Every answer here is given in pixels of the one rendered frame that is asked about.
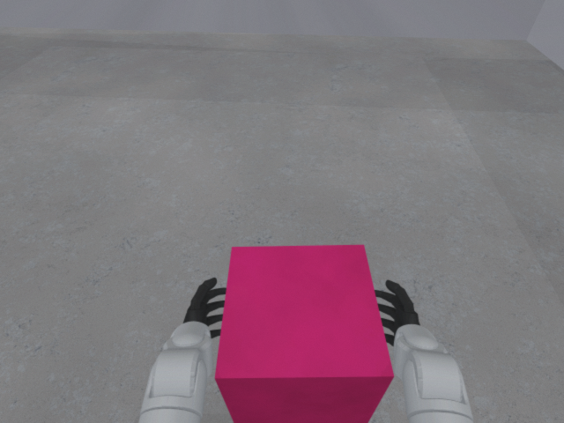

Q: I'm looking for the robot left hand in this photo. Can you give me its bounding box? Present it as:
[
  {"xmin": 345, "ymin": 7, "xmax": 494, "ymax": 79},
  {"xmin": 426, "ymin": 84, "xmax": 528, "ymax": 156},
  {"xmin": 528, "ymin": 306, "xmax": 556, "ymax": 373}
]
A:
[{"xmin": 183, "ymin": 278, "xmax": 226, "ymax": 338}]

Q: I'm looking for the carton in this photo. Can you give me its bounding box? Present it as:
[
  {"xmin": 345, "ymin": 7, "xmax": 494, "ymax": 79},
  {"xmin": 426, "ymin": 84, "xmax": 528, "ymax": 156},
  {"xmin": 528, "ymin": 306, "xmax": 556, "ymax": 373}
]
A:
[{"xmin": 215, "ymin": 245, "xmax": 394, "ymax": 423}]

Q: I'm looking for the robot right hand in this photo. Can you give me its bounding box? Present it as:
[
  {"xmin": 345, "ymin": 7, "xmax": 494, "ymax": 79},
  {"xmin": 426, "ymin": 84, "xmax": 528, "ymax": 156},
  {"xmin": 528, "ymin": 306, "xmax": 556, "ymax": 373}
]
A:
[{"xmin": 375, "ymin": 280, "xmax": 420, "ymax": 347}]

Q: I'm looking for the robot left forearm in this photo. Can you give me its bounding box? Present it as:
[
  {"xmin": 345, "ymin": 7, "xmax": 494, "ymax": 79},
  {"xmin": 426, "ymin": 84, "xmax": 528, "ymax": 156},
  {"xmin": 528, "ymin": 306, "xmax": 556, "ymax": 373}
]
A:
[{"xmin": 138, "ymin": 322, "xmax": 213, "ymax": 423}]

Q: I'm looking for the robot right forearm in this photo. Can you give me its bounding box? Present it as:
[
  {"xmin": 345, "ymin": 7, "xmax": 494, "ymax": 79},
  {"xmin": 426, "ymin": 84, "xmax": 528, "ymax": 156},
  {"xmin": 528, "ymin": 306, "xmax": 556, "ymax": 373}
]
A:
[{"xmin": 393, "ymin": 324, "xmax": 473, "ymax": 423}]

